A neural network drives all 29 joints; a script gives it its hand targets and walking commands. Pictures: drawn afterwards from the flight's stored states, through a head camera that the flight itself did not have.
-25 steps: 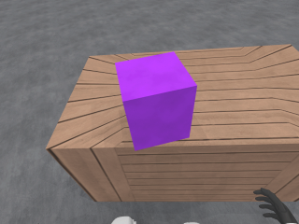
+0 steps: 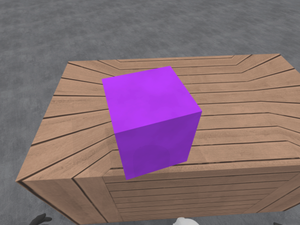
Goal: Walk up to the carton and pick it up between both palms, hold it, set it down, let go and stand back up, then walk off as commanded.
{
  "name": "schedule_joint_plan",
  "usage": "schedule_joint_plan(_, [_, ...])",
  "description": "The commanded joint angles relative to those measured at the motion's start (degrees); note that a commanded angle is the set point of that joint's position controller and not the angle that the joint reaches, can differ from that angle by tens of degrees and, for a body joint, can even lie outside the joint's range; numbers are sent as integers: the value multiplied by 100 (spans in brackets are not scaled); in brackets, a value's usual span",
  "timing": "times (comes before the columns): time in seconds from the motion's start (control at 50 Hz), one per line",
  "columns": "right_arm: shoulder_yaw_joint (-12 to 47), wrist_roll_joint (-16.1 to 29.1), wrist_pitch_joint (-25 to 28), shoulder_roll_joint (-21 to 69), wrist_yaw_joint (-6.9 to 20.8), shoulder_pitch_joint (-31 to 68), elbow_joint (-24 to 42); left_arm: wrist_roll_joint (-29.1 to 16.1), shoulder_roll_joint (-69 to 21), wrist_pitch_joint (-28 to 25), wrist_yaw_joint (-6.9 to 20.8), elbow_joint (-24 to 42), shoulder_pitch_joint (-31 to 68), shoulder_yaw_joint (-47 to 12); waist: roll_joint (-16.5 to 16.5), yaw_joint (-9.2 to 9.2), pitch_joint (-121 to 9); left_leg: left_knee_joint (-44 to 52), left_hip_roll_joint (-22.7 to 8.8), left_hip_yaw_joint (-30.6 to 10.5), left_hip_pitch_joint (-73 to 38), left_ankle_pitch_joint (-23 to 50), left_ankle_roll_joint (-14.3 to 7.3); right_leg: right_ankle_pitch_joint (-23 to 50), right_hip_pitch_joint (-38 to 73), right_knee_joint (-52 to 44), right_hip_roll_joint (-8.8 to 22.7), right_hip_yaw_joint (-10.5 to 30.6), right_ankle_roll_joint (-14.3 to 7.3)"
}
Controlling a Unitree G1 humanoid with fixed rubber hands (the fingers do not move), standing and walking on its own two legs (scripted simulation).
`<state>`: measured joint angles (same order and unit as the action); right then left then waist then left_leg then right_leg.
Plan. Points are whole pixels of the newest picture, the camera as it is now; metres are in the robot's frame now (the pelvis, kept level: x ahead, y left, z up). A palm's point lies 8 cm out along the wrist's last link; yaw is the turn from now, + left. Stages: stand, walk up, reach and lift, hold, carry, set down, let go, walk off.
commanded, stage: walk up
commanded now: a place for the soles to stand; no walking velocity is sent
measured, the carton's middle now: (147, 123) +0.41 +0.02 +0.03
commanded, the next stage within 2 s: reach and lift in 1.76 s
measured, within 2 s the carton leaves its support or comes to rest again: neither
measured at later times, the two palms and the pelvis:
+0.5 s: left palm (25, 221) +0.17 +0.33 -0.04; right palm (280, 219) +0.15 -0.31 -0.05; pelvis +0.03 +0.01 +0.00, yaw +0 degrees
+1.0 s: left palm (25, 222) +0.16 +0.33 -0.04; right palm (283, 223) +0.14 -0.32 -0.06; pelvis +0.02 +0.00 +0.00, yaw +0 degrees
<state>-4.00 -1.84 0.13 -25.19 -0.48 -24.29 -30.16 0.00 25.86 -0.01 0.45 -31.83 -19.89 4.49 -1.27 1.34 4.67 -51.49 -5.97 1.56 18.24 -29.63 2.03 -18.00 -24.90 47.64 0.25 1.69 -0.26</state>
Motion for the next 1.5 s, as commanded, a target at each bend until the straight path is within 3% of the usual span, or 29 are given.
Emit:
schedule_joint_plan(0.0, [-313,166,-8,-1217,-115,580,784,161,1640,-116,-136,314,-160,441,-365,-438,-27,-826,229,-574,1841,-960,-270,-343,1480,-2375,1663,3178,-1361])
schedule_joint_plan(0.02, [-285,212,45,-1202,-138,567,722,115,1688,-72,-132,366,58,403,-852,-330,116,-586,76,-353,1328,-635,-309,-20,793,-2446,1511,2700,-1255])
schedule_joint_plan(0.1, [-301,215,213,-1067,-121,1,141,69,1211,12,-45,478,891,203,-897,176,-72,1911,209,85,-676,1070,-404,949,-90,-1459,745,1195,-683])
schedule_joint_plan(0.14, [-494,67,241,-1726,-116,379,171,-33,732,-19,-17,524,601,131,615,-90,-585,2771,-991,-2029,-752,714,-931,-56,-259,-209,94,402,-153])
schedule_joint_plan(0.16, [-368,93,220,-1658,-70,698,267,-31,966,30,-38,442,549,201,1022,-52,-280,2664,-1318,-1967,-324,672,-1173,-373,-62,-323,124,53,16])
schedule_joint_plan(0.22, [-280,184,211,-1258,15,1014,314,-2,1303,-65,-41,340,617,179,335,-183,-538,1590,-426,-756,246,1437,-631,962,957,-1106,550,737,-278])
schedule_joint_plan(0.26, [-208,277,160,-1033,-26,1013,336,32,1419,-126,-24,209,576,199,-534,-198,-707,857,175,-90,144,1195,-254,676,905,-1792,955,1613,-605])
schedule_joint_plan(0.28, [-242,273,119,-1075,0,933,292,22,1494,-83,-25,219,681,211,-486,-47,-680,1029,258,-136,-116,770,-313,582,623,-1817,975,1771,-693])
schedule_joint_plan(0.38, [-367,153,210,-1494,-26,956,195,-4,1176,-29,-25,230,741,199,408,-134,-709,2113,-812,-1329,-460,1974,-900,1225,517,-558,279,234,-78])
schedule_joint_plan(0.4, [-307,123,181,-1396,-33,1287,166,-74,1115,-49,-15,191,570,155,602,-342,-517,1781,-616,-927,113,1860,-843,1192,900,-747,376,372,-253])
schedule_joint_plan(0.44, [-314,194,147,-1379,0,1222,175,-67,1161,-68,-5,218,788,120,153,-152,-840,1509,-128,-370,-267,1282,-505,829,677,-1282,596,976,-495])
schedule_joint_plan(0.52, [-322,272,119,-1248,-17,1019,133,-65,1317,-65,4,263,863,154,-499,-101,-560,1437,-8,-367,-375,1127,-426,531,437,-1579,748,1283,-565])
schedule_joint_plan(0.54, [-296,229,148,-1343,11,1005,-7,-86,1277,-29,21,215,804,174,147,-75,-682,1793,-150,-465,-589,1316,-462,576,347,-1371,630,1058,-436])
schedule_joint_plan(0.62, [-259,173,185,-1359,21,1280,20,-87,1184,-34,36,154,901,138,556,-171,-552,2204,-537,-924,143,775,-750,547,926,-975,359,328,-260])
schedule_joint_plan(0.7, [-202,249,131,-1046,11,1115,50,-33,1321,-68,24,203,1129,162,-350,7,-319,1536,162,-192,-198,890,-397,216,330,-1835,828,1399,-596])
schedule_joint_plan(0.78, [-288,202,213,-1466,-5,1292,-56,-96,1042,-49,18,143,728,100,532,-272,-666,2361,-586,-1165,-251,850,-689,542,554,-914,269,486,-287])
schedule_joint_plan(0.8, [-199,197,90,-1316,58,1810,-39,-218,1179,-41,-33,48,968,114,796,-285,-84,1923,-508,-667,365,1791,-647,1629,593,-1092,348,418,-162])
schedule_joint_plan(0.84, [-194,318,63,-1218,63,1266,-253,-170,1464,-122,-67,-15,1061,106,-251,-41,-653,1419,-246,-509,-359,2837,-438,2274,612,-1237,640,840,-272])
schedule_joint_plan(0.86, [-241,324,3,-1359,25,1192,-295,-201,1400,-105,-93,-44,1114,112,186,20,-662,1488,-141,-411,-461,2881,-351,2068,537,-1141,629,849,-267])
schedule_joint_plan(0.92, [-197,259,-69,-1229,51,1475,-413,-205,1264,-75,-100,-148,1247,71,252,-41,-423,1853,-199,-414,-546,2139,-324,1343,203,-1527,673,998,-346])
schedule_joint_plan(0.94, [-196,343,-47,-1273,59,1476,-332,-175,1297,-48,-109,-51,1226,106,-9,-64,-532,1961,-339,-654,-343,1998,-415,1198,421,-1399,566,641,-256])
schedule_joint_plan(1.06, [-188,325,-28,-1125,79,1567,-690,-179,1222,-80,-59,-224,1463,21,-342,-107,-170,1960,-142,-522,-458,1285,-364,285,-94,-2036,756,1201,-391])
schedule_joint_plan(1.14, [-189,295,-1,-1233,112,1705,-770,-186,1148,-123,-48,-317,1369,48,497,-147,-626,2289,-366,-752,-322,1257,-423,347,380,-1587,529,824,-272])
schedule_joint_plan(1.2, [-166,325,-51,-1168,128,1798,-872,-202,1195,-50,-37,-392,1587,41,-125,-70,202,2448,-232,-701,27,346,-400,-735,-56,-2178,606,1024,-351])
schedule_joint_plan(1.28, [-183,267,26,-1102,167,1855,-879,-222,994,-117,-10,-382,1458,43,528,-148,-184,2446,-254,-672,-95,305,-400,-484,137,-2072,508,1054,-240])
schedule_joint_plan(1.34, [-214,314,0,-1082,151,1659,-1027,-171,1125,-140,-41,-564,1683,65,-288,-47,-97,2452,-168,-517,-58,332,-339,-905,163,-2423,667,1243,-282])
schedule_joint_plan(1.38, [-178,291,42,-1046,146,1582,-1093,-154,1081,-148,-6,-490,1622,57,-316,-58,-292,2478,-183,-585,-345,524,-372,-1132,79,-2498,730,1180,-295])
schedule_joint_plan(1.42, [-173,305,63,-1067,169,1894,-1048,-149,1066,-129,-14,-587,1328,94,283,-201,-259,2517,-252,-616,-296,586,-412,-294,181,-2258,579,974,-212])
schedule_joint_plan(1.48, [-96,275,80,-962,142,1602,-1173,-175,1008,-150,-18,-654,1533,67,-88,-53,-329,2430,-168,-448,-302,767,-381,-102,358,-2371,719,1163,-278])
